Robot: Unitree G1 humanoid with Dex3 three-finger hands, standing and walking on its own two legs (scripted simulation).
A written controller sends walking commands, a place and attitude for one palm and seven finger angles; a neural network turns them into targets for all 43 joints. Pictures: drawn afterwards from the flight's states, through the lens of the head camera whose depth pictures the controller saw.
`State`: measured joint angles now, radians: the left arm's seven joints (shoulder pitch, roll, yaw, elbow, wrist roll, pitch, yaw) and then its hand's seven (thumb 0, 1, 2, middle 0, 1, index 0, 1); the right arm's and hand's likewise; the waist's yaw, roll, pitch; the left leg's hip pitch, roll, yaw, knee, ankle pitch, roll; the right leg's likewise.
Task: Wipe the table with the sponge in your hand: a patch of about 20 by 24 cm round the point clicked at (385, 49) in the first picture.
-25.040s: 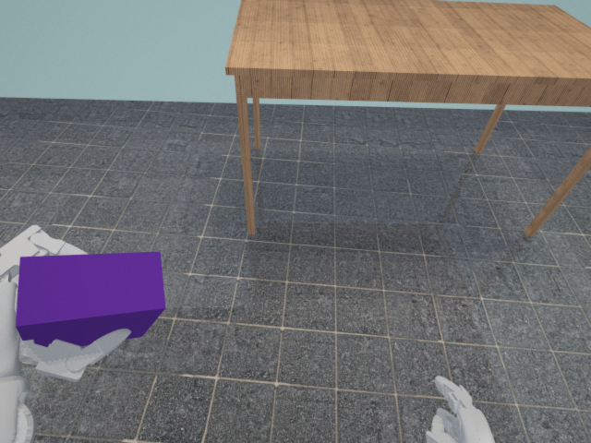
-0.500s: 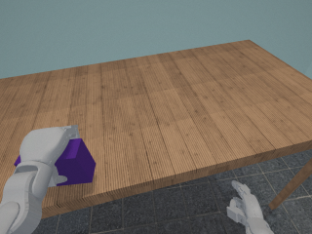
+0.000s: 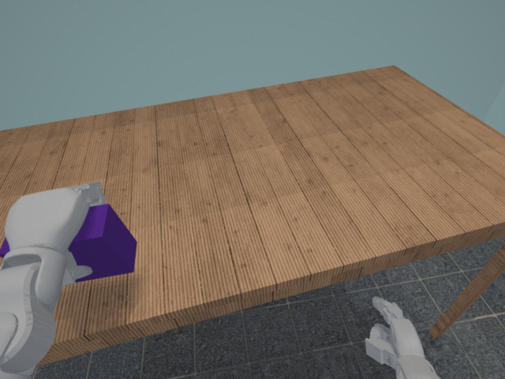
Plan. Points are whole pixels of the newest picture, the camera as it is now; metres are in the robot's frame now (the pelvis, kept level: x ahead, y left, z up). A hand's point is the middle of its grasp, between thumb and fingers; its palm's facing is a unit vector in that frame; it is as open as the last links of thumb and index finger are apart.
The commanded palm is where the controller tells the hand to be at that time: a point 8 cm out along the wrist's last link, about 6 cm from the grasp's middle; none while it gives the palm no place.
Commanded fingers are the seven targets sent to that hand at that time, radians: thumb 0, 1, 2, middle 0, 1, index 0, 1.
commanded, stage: lower the sponge onto the table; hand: left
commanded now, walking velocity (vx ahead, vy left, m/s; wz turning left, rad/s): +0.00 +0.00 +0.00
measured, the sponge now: (82, 252) +0.22 +0.32 +0.10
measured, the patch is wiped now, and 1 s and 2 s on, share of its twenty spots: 0.00 0.00 0.10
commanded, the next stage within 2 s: wipe forward along the first lane in 0.78 s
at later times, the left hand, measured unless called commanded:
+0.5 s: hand (61, 239) +0.22 +0.33 +0.14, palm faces +0.15 -0.03 -0.99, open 9.9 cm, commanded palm +0.18 +0.32 +0.18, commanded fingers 0.00 0.10 1.30 -1.20 -1.60 -1.20 -1.60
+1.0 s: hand (67, 259) +0.21 +0.34 +0.10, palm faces +0.05 -0.08 -1.00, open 9.9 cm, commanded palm +0.18 +0.32 +0.16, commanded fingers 0.00 0.10 1.30 -1.20 -1.60 -1.20 -1.60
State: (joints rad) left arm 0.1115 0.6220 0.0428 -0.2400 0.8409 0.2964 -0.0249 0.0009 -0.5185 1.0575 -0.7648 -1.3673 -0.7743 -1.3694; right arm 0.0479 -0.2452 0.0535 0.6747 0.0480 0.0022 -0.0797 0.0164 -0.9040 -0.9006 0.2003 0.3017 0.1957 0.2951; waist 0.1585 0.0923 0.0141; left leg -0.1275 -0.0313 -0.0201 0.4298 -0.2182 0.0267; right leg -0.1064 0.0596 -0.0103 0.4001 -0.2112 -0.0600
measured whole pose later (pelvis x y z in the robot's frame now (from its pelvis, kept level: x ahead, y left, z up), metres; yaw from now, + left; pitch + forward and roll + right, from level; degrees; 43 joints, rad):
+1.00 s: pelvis +0.00 +0.01 +0.00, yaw +1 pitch -3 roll -1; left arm 0.15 0.54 0.05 -0.12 0.85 0.35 -0.01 0.00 -0.52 1.06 -0.76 -1.37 -0.77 -1.38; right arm 0.04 -0.24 0.05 0.68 0.06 0.01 -0.07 0.02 -0.90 -0.90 0.20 0.30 0.20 0.30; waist 0.13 0.10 -0.01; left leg -0.18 -0.04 -0.03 0.45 -0.21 0.04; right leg -0.15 0.05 -0.02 0.41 -0.21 -0.04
